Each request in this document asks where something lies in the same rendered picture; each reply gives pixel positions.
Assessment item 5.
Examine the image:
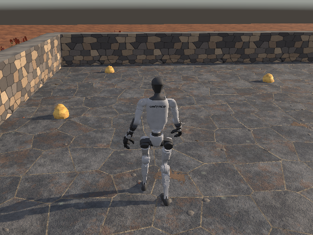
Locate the left robot shin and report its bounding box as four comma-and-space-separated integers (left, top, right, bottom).
141, 156, 149, 184

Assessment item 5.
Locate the robot right hand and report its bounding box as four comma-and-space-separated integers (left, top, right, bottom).
171, 129, 182, 137

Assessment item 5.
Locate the robot left upper arm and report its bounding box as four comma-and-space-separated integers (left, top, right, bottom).
133, 98, 147, 126

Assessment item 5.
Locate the robot right forearm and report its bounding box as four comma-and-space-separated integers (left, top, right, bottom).
175, 118, 182, 132

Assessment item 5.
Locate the robot left hand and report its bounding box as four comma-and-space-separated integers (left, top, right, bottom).
123, 136, 134, 149

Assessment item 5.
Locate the robot left forearm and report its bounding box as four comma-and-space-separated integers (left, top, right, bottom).
125, 118, 137, 139

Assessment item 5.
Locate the robot right upper arm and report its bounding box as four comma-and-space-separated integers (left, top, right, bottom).
168, 98, 180, 124

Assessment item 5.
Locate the robot left thigh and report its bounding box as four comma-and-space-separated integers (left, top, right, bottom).
140, 136, 150, 165

